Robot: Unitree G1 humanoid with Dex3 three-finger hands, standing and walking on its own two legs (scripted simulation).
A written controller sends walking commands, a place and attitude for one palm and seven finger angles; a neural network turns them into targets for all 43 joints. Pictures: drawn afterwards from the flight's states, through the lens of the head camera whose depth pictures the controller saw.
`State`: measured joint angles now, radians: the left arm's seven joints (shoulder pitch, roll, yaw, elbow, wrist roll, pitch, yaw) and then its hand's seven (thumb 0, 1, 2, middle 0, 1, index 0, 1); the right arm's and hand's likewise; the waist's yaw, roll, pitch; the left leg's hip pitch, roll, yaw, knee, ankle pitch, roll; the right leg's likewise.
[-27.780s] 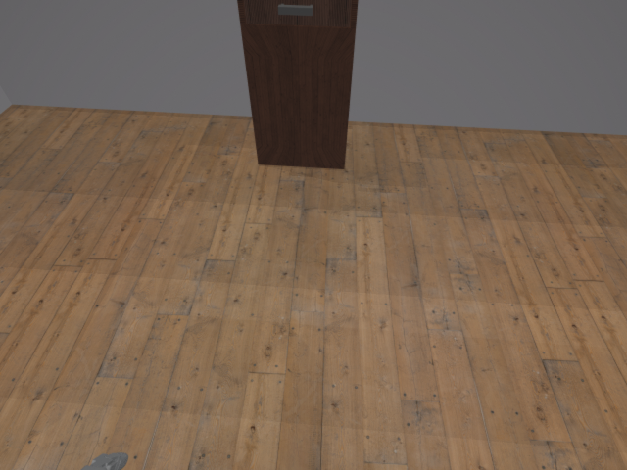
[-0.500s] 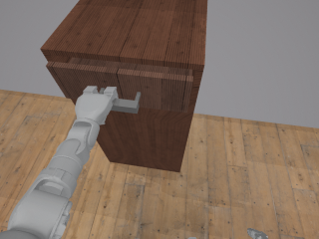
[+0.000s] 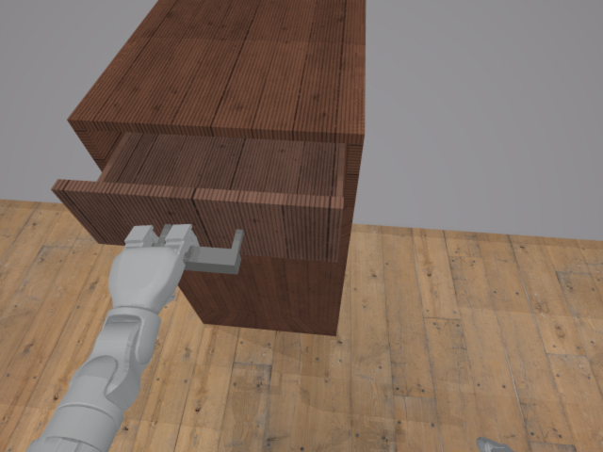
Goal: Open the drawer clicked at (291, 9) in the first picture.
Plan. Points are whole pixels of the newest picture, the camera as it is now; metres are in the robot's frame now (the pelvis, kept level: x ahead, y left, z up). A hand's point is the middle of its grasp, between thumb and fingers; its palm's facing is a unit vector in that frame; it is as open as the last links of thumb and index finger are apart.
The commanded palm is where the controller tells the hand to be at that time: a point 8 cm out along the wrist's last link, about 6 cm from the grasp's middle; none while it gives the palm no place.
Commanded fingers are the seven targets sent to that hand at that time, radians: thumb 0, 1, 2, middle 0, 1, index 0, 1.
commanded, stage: pull the drawer open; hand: left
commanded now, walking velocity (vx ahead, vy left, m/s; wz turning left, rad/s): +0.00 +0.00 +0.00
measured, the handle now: (198, 245) +0.40 +0.16 +0.02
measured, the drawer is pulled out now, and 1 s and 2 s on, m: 0.12 0.22 0.30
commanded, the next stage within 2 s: open the thumb to release the handle in 1.56 s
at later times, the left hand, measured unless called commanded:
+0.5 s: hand (163, 291) +0.33 +0.21 +0.00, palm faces -0.03 -0.04 -1.00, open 6.1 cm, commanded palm +0.30 +0.20 +0.06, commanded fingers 0.00 0.90 0.90 -0.40 -1.35 -0.40 -1.35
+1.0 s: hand (141, 362) +0.24 +0.21 +0.00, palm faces +0.00 -0.10 -1.00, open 6.1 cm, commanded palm +0.19 +0.21 +0.06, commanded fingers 0.00 0.90 0.90 -0.40 -1.35 -0.40 -1.35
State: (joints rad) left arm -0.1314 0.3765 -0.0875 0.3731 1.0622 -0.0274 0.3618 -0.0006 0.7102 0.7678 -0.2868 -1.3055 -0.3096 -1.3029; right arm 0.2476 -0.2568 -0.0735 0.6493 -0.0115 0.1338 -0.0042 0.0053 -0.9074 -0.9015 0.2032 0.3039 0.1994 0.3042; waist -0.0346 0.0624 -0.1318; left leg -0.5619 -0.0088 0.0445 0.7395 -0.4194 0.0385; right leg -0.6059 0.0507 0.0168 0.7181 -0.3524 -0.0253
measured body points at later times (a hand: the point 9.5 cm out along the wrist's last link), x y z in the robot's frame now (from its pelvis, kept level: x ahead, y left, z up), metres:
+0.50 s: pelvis -0.03 -0.01 -0.01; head +0.03 -0.03 +0.44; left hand +0.33 +0.21 +0.06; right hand +0.12 -0.25 -0.14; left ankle -0.04 +0.09 -0.71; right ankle -0.01 -0.11 -0.71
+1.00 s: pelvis +0.00 -0.01 -0.01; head +0.05 -0.03 +0.44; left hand +0.23 +0.22 +0.06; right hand +0.19 -0.25 -0.11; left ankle -0.04 +0.09 -0.71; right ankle -0.01 -0.11 -0.71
